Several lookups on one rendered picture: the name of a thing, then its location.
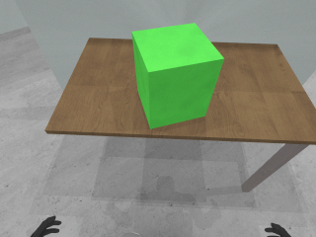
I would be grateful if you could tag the table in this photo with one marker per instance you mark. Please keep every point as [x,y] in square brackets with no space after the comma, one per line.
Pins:
[257,98]

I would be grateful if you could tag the carton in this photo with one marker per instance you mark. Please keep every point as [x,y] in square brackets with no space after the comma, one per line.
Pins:
[176,68]

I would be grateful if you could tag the robot left hand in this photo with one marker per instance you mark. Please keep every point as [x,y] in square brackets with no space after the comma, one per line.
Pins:
[42,231]

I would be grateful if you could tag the robot right hand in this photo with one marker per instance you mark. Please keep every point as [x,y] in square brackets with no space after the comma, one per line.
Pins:
[277,229]

